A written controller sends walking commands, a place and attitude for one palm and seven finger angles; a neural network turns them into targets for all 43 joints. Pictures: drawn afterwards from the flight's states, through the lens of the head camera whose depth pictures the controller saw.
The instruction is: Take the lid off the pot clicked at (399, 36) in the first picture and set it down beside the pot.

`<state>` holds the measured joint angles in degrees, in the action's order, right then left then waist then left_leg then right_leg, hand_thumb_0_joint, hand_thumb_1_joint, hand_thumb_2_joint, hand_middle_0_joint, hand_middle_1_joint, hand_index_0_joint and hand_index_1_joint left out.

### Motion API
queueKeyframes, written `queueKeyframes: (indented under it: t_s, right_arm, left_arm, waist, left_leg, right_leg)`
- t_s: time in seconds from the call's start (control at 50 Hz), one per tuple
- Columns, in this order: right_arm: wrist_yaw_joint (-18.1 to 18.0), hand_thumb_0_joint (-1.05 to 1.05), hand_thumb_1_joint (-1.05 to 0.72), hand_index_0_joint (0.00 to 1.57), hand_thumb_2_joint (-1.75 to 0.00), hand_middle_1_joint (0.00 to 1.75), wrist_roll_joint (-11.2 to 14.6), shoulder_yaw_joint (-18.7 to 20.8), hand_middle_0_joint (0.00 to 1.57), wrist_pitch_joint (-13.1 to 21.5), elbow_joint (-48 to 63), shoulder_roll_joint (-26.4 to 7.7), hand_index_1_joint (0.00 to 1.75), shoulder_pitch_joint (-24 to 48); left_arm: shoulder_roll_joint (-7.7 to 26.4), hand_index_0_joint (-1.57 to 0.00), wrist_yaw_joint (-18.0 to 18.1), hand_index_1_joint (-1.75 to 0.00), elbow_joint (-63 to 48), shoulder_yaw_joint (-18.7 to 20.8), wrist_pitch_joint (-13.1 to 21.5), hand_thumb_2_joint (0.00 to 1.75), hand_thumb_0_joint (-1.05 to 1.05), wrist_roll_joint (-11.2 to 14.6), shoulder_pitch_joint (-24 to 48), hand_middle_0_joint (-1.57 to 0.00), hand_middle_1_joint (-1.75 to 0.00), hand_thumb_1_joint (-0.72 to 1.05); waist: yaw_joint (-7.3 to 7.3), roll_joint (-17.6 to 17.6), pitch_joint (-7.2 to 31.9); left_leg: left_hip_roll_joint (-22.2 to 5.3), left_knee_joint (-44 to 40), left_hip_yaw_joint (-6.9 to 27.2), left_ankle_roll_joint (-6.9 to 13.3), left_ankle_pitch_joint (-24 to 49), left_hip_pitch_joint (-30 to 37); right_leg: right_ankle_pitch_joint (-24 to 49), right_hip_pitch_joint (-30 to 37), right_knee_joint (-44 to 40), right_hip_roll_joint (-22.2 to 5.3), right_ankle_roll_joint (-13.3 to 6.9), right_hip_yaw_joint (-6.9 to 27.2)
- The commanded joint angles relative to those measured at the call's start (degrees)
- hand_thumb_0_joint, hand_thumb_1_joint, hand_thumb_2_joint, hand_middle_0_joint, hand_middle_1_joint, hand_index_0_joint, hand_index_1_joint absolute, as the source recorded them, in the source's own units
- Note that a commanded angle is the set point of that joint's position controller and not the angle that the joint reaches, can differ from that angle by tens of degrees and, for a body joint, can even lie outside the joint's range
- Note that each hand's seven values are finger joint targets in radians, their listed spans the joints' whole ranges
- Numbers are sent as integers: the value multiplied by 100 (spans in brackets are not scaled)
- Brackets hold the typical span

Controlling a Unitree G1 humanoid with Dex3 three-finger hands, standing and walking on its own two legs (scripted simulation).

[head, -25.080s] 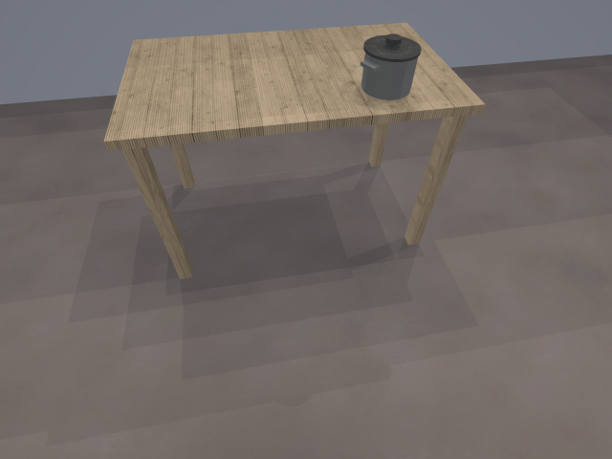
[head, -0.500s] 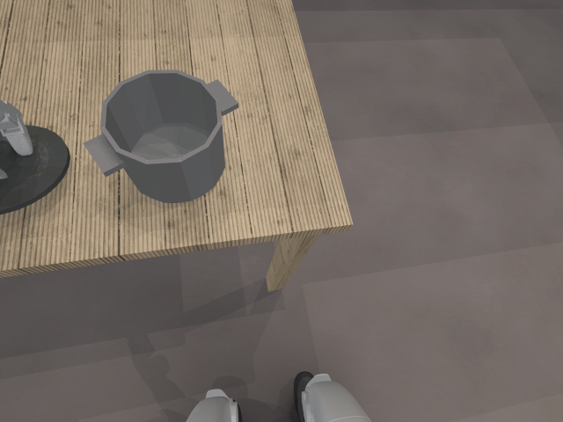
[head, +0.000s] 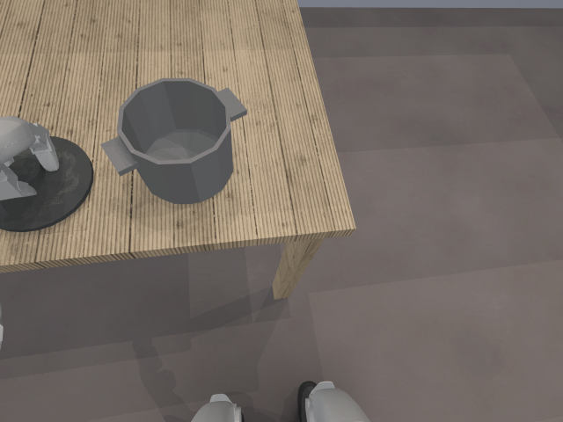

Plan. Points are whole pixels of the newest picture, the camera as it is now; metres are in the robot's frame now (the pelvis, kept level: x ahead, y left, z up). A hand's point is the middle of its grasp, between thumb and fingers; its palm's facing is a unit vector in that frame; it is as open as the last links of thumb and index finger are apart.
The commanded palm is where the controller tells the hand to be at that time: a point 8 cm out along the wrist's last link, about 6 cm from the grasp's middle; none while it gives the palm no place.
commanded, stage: open the fingers wide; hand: left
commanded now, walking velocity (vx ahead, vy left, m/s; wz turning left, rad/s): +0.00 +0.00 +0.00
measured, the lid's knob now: (26, 173) +0.48 +0.34 -0.02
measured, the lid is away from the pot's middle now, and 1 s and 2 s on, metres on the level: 0.23 0.23 0.23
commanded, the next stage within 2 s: raise the empty hand in 0.70 s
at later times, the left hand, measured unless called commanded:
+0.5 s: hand (1, 174) +0.45 +0.35 +0.02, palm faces -0.52 -0.10 -0.85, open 10.0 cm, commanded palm +0.50 +0.34 +0.07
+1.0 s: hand out of the picture +0.46 +0.35 +0.03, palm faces -0.48 -0.11 -0.87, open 10.8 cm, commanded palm +0.50 +0.34 +0.09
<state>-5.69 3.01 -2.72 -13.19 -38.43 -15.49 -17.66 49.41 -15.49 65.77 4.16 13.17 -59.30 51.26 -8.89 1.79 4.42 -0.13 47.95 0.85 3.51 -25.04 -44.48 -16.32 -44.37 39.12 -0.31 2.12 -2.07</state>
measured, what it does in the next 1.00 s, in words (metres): stands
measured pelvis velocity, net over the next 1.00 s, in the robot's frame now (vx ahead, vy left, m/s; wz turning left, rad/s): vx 0.00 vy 0.01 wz -0.01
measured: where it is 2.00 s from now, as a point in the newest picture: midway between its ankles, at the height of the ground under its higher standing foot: outside the picture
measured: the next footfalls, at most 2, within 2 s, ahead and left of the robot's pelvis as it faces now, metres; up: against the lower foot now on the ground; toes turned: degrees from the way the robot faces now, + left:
none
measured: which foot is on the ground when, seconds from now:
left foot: down 0.00-1.00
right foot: down 0.00-1.00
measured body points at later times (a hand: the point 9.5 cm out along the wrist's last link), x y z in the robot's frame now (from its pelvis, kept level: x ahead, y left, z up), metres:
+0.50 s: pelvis -0.01 +0.00 -0.01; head +0.14 +0.03 +0.42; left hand +0.48 +0.35 +0.07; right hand -0.03 -0.27 -0.12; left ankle -0.04 +0.07 -0.70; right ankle +0.01 -0.16 -0.70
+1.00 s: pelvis +0.00 +0.01 +0.00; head +0.13 +0.04 +0.43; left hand +0.48 +0.35 +0.08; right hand -0.01 -0.26 -0.11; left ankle -0.04 +0.07 -0.70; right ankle +0.01 -0.16 -0.70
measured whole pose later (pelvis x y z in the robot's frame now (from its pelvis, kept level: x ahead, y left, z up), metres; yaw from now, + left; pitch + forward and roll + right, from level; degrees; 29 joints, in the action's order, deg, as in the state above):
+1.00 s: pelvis +0.00 +0.01 +0.00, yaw -1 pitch +22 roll -5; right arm -5.2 3.4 -2.5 -14.2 -38.2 -15.2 -19.5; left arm 50.9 -17.0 64.4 4.8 12.5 -58.8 53.5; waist -8.9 2.3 4.8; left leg 0.2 48.7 0.2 4.3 -25.2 -45.1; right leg -15.9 -44.8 39.0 -0.4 1.7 -1.4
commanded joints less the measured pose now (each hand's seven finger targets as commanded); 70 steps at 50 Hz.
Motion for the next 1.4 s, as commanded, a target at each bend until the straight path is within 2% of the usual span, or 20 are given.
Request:
queueKeyframes:
  t_s: [0.0,0.08,0.38,0.44,0.48,0.6,0.68,0.8,0.86,0.92,0.96,0.98,1.0,1.02,1.06,1.12,1.2,1.24,1.3,1.38]
  right_arm:
    - [-161,0,-90,20,-90,30,-17,371,20,48,125,-1119,30,-1040]
    - [-149,0,-90,20,-90,30,16,331,20,50,164,-1141,30,-1028]
    - [-185,0,-90,20,-90,30,54,304,20,14,214,-1166,30,-1121]
    - [-185,0,-90,20,-90,30,38,319,20,1,210,-1158,30,-1146]
    - [-181,0,-90,20,-90,30,50,301,20,-7,219,-1160,30,-1146]
    - [-151,0,-90,20,-90,30,25,347,20,-37,176,-1130,30,-1217]
    - [-125,0,-90,20,-90,30,21,341,20,-57,181,-1147,30,-1224]
    - [-108,0,-90,20,-90,30,-13,382,20,-72,213,-1128,30,-1221]
    - [-86,0,-90,20,-90,30,-5,370,20,-101,213,-1152,30,-1169]
    - [-61,0,-90,20,-90,30,0,433,20,-74,169,-1106,30,-1191]
    - [-49,0,-90,20,-90,30,14,410,20,-88,179,-1126,30,-1135]
    - [-40,0,-90,20,-90,30,34,403,20,-81,189,-1114,30,-1107]
    - [-40,0,-90,20,-90,30,56,411,20,-61,149,-1112,30,-1099]
    - [-30,0,-90,20,-90,30,51,436,20,-57,123,-1128,30,-1110]
    - [-34,0,-90,20,-90,30,48,448,20,-57,155,-1105,30,-1077]
    - [-52,0,-90,20,-90,30,77,416,20,-20,123,-1129,30,-1032]
    - [-44,0,-90,20,-90,30,97,431,20,33,145,-1109,30,-980]
    - [-52,0,-90,20,-90,30,106,415,20,39,160,-1127,30,-960]
    - [-57,0,-90,20,-90,30,101,458,20,74,176,-1101,30,-918]
    - [-58,0,-90,20,-90,30,141,419,20,100,171,-1113,30,-886]
  left_arm:
    - [2293,-55,282,-106,-1423,499,44,47,0,130,2647,-54,-106,48]
    - [2207,-48,242,-106,-887,377,-35,38,0,157,2387,-48,-106,43]
    - [2432,-25,5,-105,-961,404,94,14,0,180,2556,-25,-105,23]
    - [2549,-24,8,-106,-1067,540,146,12,0,157,2524,-24,-106,24]
    - [2450,-24,6,-106,-807,488,89,11,0,193,2400,-24,-106,24]
    - [2184,-25,20,-105,-1031,327,80,16,0,135,2635,-25,-105,22]
    - [2195,-25,28,-105,-732,367,-17,19,0,168,2433,-25,-105,20]
    - [2330,-25,83,-105,-1346,532,61,21,0,130,2615,-25,-105,20]
    - [2419,-25,110,-105,-1023,589,-50,21,0,177,2462,-25,-105,20]
    - [2157,-25,100,-105,-1343,454,-72,21,0,150,2574,-25,-105,20]
    - [2284,-25,87,-105,-1083,549,-127,21,0,187,2429,-25,-105,20]
    - [2002,-25,60,-105,-926,288,-194,21,0,206,2443,-25,-105,20]
    - [1765,-25,9,-105,-1076,112,-191,21,0,252,2644,-25,-105,20]
    - [1895,-25,-10,-105,-1224,217,-181,21,0,241,2676,-25,-105,20]
    - [2013,-25,-48,-105,-1321,323,-165,21,0,236,2603,-25,-105,20]
    - [1992,-25,-102,-105,-1041,279,-170,21,0,307,2575,-25,-105,20]
    - [1881,-25,-122,-105,-1219,190,-152,21,0,298,2636,-25,-105,20]
    - [1993,-25,-145,-105,-1059,228,-175,21,0,299,2594,-25,-105,20]
    - [2006,-25,-145,-105,-1605,258,-159,21,0,301,2890,-25,-105,20]
    - [1803,-25,-219,-105,-1012,65,-271,21,0,371,2650,-25,-105,20]
  waist:
    - [21,1393,3050]
    - [-49,885,2631]
    - [-45,1013,2755]
    - [16,1221,2972]
    - [-40,941,2726]
    - [-48,1375,2948]
    - [-61,884,2726]
    - [70,1531,3199]
    - [37,1073,2887]
    - [83,1524,3136]
    - [78,1077,2887]
    - [18,1013,2699]
    - [-6,1119,2674]
    - [51,1270,2744]
    - [82,1219,2938]
    - [49,839,2557]
    - [106,1113,2566]
    - [94,839,2499]
    - [175,1337,2823]
    - [97,648,2324]
  left_leg:
    - [-8,-274,159,-84,4293,2456]
    - [34,-220,51,4,3591,1875]
    - [36,-128,54,9,3274,1686]
    - [6,-79,119,-55,3665,1977]
    - [8,-81,111,-30,3600,1793]
    - [-54,-82,242,-171,4257,2364]
    - [-30,-92,187,-92,3966,2038]
    - [-76,-140,303,-257,4787,2684]
    - [-35,-195,207,-174,4307,2315]
    - [-99,-265,345,-316,5020,3016]
    - [-64,-301,270,-241,4697,2694]
    - [-22,-361,209,-191,4340,2460]
    - [-64,-435,255,-208,4440,2611]
    - [-92,-449,285,-247,4628,2864]
    - [-59,-464,283,-254,4757,2978]
    - [-50,-560,223,-164,4350,2660]
    - [-53,-677,223,-201,4463,2839]
    - [-28,-698,199,-158,4157,2674]
    - [-61,-782,249,-222,4702,3159]
    - [-7,-893,148,-102,3946,2660]
  right_leg:
    - [1605,959,-23,362,-452,-214]
    - [1409,923,-9,379,-414,-202]
    - [1135,782,122,414,-430,-197]
    - [1158,676,171,421,-436,-221]
    - [1177,633,157,429,-421,-233]
    - [1120,295,146,455,-446,-295]
    - [1195,492,96,453,-416,-257]
    - [1378,503,107,444,-464,-282]
    - [1376,728,3,435,-421,-236]
    - [1393,548,-62,445,-448,-298]
    - [1448,763,-129,438,-426,-264]
    - [1416,818,-187,432,-423,-241]
    - [1384,743,-217,412,-435,-279]
    - [1365,696,-243,419,-440,-283]
    - [1487,901,-297,425,-440,-251]
    - [1453,1014,-370,407,-417,-240]
    - [1496,1083,-431,381,-458,-255]
    - [1456,1213,-473,375,-433,-224]
    - [1648,1292,-505,345,-465,-239]
    - [1538,1467,-646,344,-426,-217]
